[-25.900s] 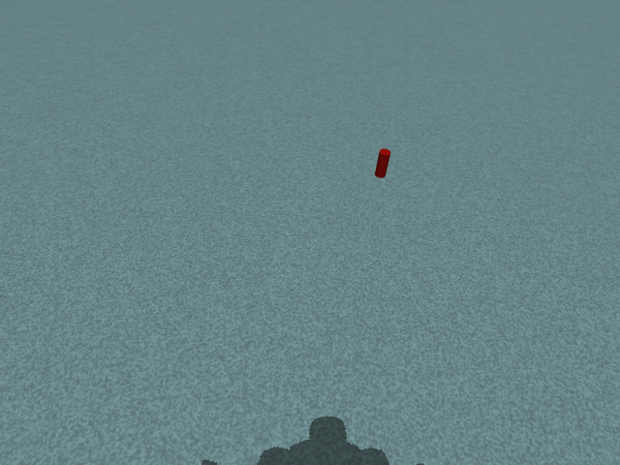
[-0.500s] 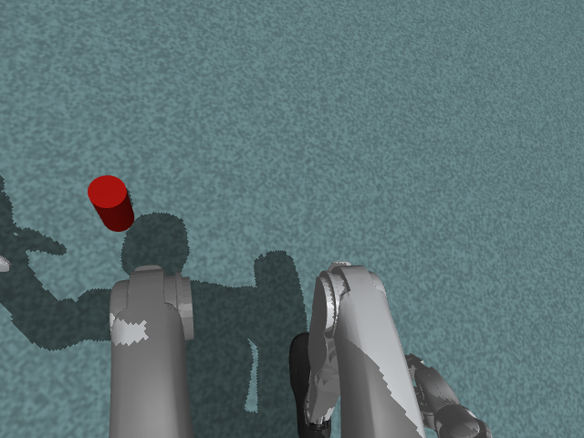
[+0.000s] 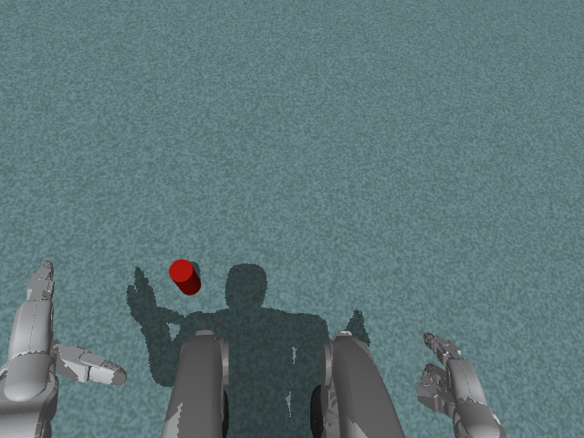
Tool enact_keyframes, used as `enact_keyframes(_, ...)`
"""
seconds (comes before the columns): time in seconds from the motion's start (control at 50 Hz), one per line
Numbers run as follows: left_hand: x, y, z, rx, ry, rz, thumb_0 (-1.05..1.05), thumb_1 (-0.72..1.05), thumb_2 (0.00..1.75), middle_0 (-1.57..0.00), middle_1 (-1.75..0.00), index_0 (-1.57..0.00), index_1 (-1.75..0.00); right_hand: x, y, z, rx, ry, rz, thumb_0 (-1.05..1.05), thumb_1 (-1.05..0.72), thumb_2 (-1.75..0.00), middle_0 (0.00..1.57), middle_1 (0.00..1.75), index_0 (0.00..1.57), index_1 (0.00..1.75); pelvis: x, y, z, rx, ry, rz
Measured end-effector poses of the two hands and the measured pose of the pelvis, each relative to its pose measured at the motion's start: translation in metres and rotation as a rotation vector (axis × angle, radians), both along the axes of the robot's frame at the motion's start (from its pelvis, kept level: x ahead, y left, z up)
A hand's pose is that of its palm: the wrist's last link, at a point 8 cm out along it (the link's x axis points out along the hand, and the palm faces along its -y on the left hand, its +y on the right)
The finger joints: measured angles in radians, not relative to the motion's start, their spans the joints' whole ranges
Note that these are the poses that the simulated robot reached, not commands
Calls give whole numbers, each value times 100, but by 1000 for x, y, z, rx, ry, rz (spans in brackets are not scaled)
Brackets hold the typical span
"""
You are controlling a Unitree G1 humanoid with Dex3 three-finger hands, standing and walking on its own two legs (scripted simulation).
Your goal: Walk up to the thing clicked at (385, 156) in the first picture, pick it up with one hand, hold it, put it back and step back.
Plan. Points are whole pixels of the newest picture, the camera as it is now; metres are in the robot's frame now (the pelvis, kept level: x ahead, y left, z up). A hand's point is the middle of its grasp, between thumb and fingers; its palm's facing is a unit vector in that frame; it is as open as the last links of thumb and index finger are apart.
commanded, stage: home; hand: left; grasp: from the side
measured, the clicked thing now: (186, 278) +0.45 +0.22 -0.49
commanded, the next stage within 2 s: none
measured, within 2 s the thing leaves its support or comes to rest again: neither
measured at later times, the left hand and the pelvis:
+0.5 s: hand (64, 349) +0.23 +0.20 +0.10, palm faces +0.14 -0.94 -0.31, open 17.7 cm; pelvis +0.06 +0.01 +0.15, yaw +2 degrees
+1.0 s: hand (57, 377) +0.21 +0.20 +0.10, palm faces +0.14 -0.95 -0.29, open 17.7 cm; pelvis +0.05 +0.01 +0.16, yaw +2 degrees
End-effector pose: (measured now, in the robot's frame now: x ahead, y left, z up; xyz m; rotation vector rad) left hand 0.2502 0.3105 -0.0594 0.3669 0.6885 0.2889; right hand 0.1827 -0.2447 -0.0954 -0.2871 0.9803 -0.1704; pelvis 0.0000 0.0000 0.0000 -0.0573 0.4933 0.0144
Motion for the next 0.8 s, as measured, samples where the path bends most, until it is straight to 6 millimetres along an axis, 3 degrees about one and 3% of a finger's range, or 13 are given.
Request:
enact_keyframes(0.26,-26,-43,105,-77,86,41,-1,-58,3,-5,-4,-5,-4,14,3,118,-35,-118,-44,1,-90,-90,20,30,21,30,39,0,102,14,-160,29)
enact_keyframes(0.46,-36,-64,178,-116,22,12,0,-59,2,-5,-4,-5,-4,25,20,175,-23,-247,-61,1,-90,-90,20,30,21,30,60,10,146,18,-281,33)
enact_keyframes(0.58,-48,-67,195,-132,0,11,0,-59,1,-5,-4,-4,-4,36,30,189,-2,-312,-30,1,-90,-90,20,30,21,30,61,12,155,21,-324,34)
enact_keyframes(0.8,-63,-65,191,-144,34,30,-1,-59,2,-5,-4,-5,-4,38,33,196,-9,-329,23,2,-90,-90,21,30,21,30,53,11,159,23,-351,40)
